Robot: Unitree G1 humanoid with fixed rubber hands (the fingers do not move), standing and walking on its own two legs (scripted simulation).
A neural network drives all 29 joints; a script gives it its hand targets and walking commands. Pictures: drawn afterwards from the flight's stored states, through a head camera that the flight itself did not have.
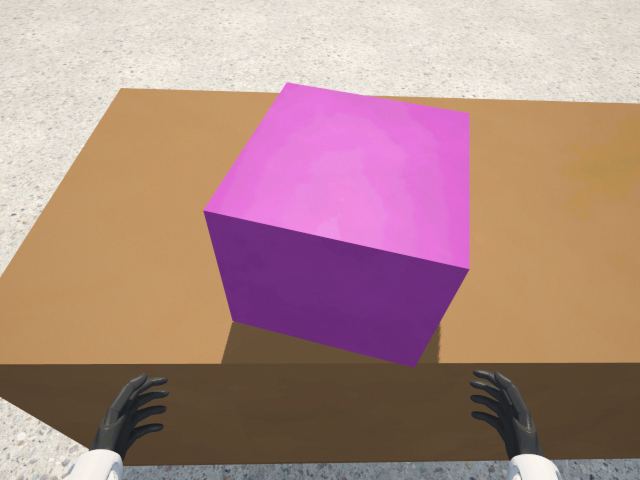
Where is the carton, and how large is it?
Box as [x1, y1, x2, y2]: [203, 82, 469, 367]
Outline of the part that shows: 287,82 203,210 232,320 414,367 469,268 469,113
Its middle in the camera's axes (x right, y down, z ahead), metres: +0.04 -0.02 +0.60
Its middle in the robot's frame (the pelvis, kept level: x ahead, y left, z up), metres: +0.46 +0.00 +0.04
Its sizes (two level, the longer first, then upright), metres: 0.303 0.289 0.249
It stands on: a pedestal, 0.70 m high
